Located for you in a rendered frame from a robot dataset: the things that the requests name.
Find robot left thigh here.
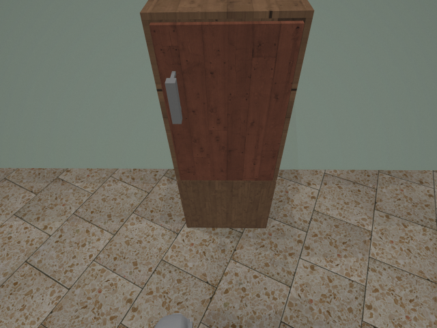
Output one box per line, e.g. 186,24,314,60
154,314,193,328

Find handle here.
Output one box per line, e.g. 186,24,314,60
165,71,182,124

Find cupboard door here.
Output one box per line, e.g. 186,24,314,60
149,20,305,180

